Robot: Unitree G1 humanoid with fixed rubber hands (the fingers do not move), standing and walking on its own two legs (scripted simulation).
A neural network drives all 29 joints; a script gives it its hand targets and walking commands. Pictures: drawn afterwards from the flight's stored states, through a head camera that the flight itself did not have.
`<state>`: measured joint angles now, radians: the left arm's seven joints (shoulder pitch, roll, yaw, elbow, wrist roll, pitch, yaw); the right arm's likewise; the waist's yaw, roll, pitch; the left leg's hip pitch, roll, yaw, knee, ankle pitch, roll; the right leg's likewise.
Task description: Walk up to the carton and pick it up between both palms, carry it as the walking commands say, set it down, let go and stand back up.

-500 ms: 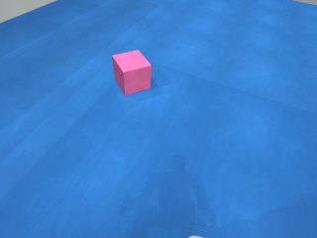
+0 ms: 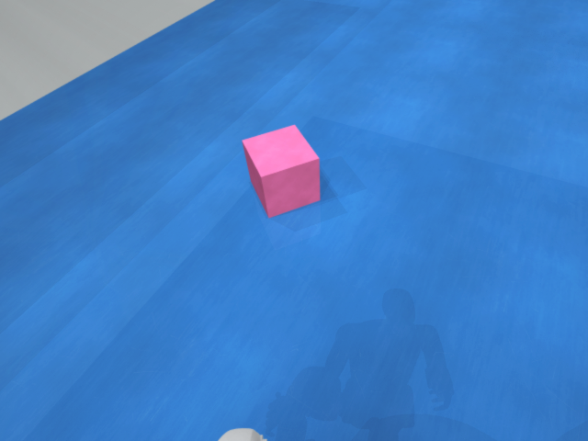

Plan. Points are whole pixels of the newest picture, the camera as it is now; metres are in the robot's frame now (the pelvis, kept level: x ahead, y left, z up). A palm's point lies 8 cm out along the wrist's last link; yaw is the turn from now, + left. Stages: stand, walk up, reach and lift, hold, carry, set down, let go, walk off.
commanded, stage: walk up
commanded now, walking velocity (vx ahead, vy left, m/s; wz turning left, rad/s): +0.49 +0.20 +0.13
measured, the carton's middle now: (281, 170) +1.34 +0.19 -0.65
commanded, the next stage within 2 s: none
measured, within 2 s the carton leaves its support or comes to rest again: neither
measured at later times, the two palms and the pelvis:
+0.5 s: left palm (118, 344) +0.31 +0.36 -0.14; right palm (423, 389) +0.24 -0.16 -0.11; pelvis +0.24 +0.10 +0.00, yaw +1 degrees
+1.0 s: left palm (175, 239) +0.53 +0.30 -0.11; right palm (418, 254) +0.51 -0.21 -0.15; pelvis +0.50 +0.04 +0.00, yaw +1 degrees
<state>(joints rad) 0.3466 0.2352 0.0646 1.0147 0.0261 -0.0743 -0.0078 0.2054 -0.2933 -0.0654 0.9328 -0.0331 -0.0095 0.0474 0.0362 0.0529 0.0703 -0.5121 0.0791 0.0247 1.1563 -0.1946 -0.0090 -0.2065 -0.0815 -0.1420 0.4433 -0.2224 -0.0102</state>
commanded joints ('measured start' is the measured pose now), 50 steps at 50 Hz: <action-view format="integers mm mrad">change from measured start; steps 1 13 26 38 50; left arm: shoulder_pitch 48 107 -104 -382 -26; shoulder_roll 117 140 33 34 66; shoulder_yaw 20 11 3 -11 8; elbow -37 11 -68 -155 -9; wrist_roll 2 -4 9 0 -15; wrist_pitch -16 6 75 35 -15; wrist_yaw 9 8 -39 -36 6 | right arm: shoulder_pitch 24 -89 172 307 213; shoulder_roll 6 -13 -22 -48 53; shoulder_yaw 4 20 14 3 -8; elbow -30 -20 68 159 90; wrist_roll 1 4 13 4 -1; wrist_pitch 20 -32 -103 -69 4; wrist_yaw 22 11 -36 -65 -15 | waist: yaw -18 -48 -38 -97 -40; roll -210 -217 98 128 -201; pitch -10 -23 -5 61 -36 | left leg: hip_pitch -83 325 399 483 7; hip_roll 47 -17 220 181 51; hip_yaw -22 135 -90 30 -17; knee -74 -665 -974 -955 13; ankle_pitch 78 34 229 250 27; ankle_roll -12 -9 90 97 -10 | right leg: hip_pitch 68 54 -419 -223 17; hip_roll -254 -183 -78 14 -234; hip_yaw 172 17 115 -24 215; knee -217 -111 641 126 -216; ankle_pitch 354 162 114 72 258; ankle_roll -42 -45 50 27 -34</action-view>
